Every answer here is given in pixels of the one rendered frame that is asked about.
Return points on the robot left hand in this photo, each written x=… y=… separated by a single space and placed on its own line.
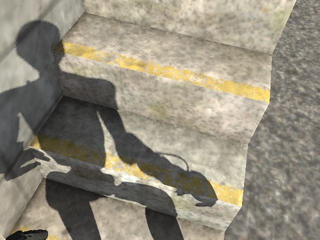
x=29 y=235

